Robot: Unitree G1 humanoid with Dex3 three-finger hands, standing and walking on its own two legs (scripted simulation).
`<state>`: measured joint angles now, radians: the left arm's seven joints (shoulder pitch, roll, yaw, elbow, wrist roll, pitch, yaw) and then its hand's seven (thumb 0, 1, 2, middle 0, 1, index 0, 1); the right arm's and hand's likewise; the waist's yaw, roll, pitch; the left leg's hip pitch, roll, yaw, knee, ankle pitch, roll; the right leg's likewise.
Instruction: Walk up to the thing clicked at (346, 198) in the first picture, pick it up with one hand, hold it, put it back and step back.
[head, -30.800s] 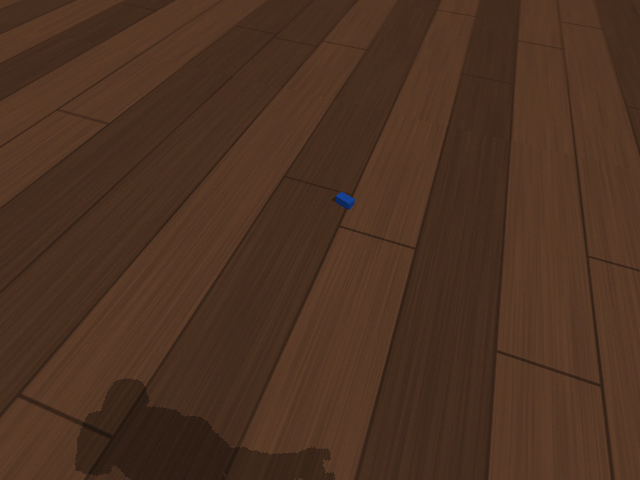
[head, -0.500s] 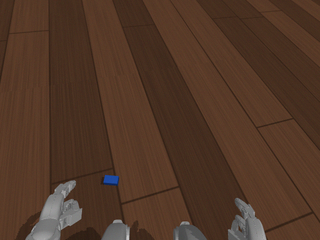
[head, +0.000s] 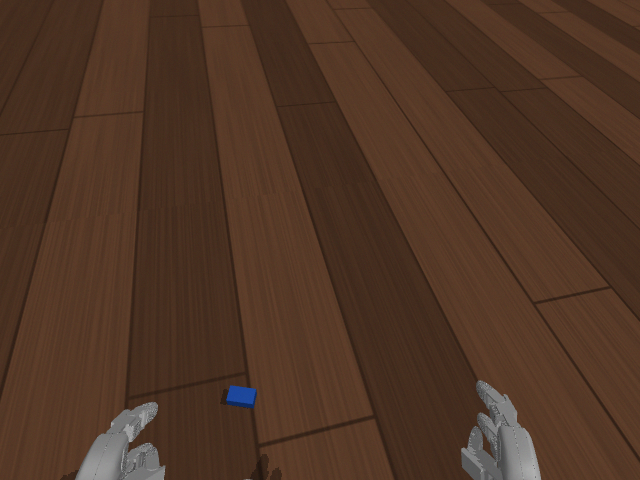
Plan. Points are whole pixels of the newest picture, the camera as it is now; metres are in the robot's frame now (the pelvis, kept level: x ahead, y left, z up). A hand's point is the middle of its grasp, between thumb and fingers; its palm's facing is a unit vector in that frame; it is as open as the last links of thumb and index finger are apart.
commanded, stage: home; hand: left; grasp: from above
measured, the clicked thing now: (241, 396) +0.46 +0.19 -0.70
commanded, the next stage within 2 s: stand in 1.70 s
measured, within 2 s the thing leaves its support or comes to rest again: neither
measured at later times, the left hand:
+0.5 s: hand (168, 468) +0.17 +0.17 -0.05, palm faces +0.04 -0.98 -0.19, open 7.4 cm
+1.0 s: hand (165, 469) +0.16 +0.17 -0.05, palm faces +0.04 -0.98 -0.20, open 7.4 cm
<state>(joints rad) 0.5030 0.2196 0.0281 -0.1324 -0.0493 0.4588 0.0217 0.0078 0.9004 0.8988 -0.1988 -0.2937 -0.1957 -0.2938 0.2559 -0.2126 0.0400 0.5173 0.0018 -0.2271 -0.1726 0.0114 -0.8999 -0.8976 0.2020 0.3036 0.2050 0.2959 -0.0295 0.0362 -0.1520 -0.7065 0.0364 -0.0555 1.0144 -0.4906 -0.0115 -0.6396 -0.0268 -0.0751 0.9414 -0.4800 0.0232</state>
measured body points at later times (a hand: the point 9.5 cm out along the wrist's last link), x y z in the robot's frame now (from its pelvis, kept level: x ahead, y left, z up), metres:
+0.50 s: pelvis +0.00 +0.00 +0.00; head +0.03 +0.00 +0.45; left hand +0.16 +0.22 -0.03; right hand +0.16 -0.25 -0.07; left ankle +0.01 +0.12 -0.68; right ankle -0.01 -0.14 -0.68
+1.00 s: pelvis +0.00 +0.00 +0.00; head +0.03 +0.00 +0.45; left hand +0.16 +0.23 -0.03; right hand +0.16 -0.25 -0.07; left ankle +0.01 +0.12 -0.68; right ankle -0.01 -0.14 -0.68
